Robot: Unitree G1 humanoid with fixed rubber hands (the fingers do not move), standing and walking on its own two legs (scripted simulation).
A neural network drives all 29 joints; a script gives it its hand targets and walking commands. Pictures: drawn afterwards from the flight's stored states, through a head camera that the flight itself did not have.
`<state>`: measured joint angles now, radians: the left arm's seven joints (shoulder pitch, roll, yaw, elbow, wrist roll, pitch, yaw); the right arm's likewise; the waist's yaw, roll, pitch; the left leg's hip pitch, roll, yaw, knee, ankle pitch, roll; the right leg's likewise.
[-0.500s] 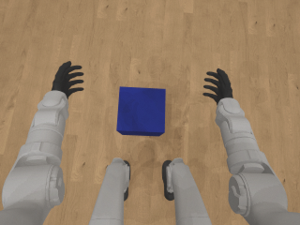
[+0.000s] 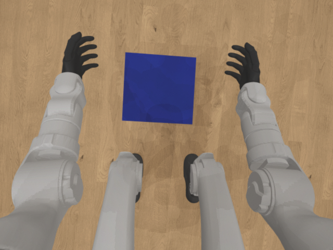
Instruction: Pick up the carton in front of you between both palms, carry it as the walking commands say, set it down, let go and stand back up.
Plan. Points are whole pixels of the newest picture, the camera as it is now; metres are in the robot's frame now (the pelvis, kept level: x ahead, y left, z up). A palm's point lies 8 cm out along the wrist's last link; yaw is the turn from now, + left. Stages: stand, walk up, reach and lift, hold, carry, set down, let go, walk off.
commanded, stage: reach and lift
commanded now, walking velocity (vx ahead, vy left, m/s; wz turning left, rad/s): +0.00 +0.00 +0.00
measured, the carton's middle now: (158, 93) +0.46 +0.03 -0.43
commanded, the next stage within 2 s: none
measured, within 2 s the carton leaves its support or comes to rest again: leaves its support in 1.34 s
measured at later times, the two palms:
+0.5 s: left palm (100, 86) +0.46 +0.21 -0.34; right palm (218, 92) +0.46 -0.16 -0.34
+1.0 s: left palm (108, 84) +0.47 +0.19 -0.36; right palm (214, 89) +0.47 -0.15 -0.35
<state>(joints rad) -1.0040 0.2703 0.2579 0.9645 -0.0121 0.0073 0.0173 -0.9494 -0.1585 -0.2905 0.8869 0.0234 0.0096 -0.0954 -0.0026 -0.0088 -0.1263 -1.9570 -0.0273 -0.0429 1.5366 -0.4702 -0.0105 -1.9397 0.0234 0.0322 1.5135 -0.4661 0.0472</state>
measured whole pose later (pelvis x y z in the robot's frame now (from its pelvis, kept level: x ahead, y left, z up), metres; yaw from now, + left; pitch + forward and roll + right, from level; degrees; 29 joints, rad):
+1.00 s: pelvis -0.04 -0.01 -0.17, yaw +0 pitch +40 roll -1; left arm -1.32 0.36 0.01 1.15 -0.24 -0.03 0.09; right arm -1.29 -0.26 -0.04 1.11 0.27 -0.03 -0.16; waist 0.00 -0.03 0.25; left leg -2.31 -0.02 -0.04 2.16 -0.55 -0.02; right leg -2.30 0.06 0.04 2.14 -0.54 0.07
